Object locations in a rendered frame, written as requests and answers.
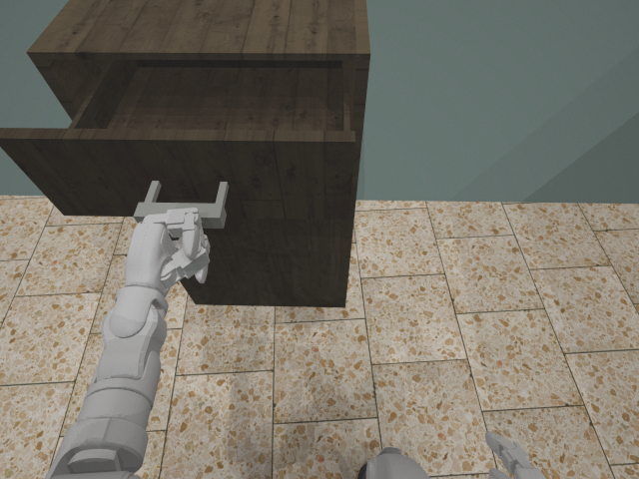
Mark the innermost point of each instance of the robot right thigh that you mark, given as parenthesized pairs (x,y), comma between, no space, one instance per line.
(394,466)

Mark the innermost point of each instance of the robot left forearm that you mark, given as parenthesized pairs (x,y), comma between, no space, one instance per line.
(110,432)

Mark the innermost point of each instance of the left robot hand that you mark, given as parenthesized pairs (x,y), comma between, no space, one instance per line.
(151,248)

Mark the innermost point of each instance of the robot right shin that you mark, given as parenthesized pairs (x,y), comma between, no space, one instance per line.
(389,449)

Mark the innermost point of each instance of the drawer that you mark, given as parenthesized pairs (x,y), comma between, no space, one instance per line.
(277,131)

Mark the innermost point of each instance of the handle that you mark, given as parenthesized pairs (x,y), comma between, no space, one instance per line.
(213,216)

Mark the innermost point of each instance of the cabinet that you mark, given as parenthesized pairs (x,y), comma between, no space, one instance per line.
(259,262)

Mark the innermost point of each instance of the right robot hand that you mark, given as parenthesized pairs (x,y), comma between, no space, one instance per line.
(514,459)

